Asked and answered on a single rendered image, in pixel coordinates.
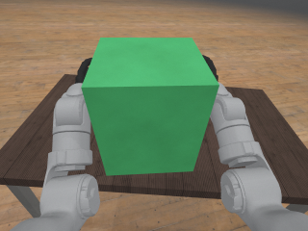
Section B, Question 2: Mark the robot right forearm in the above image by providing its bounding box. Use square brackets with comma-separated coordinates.
[210, 82, 282, 202]

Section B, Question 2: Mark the left robot upper arm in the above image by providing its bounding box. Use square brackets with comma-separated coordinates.
[10, 173, 100, 231]

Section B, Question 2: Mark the right robot upper arm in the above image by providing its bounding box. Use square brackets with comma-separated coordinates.
[220, 166, 308, 231]

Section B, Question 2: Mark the carton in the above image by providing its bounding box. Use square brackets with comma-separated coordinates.
[81, 38, 219, 176]

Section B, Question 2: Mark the robot left forearm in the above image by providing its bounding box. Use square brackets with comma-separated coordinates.
[39, 83, 92, 213]

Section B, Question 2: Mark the left robot hand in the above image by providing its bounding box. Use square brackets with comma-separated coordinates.
[75, 57, 92, 84]

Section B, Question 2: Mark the right robot hand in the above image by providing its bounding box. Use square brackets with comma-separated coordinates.
[202, 55, 218, 81]

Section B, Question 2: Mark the table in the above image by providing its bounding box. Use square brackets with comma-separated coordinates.
[0, 74, 308, 218]

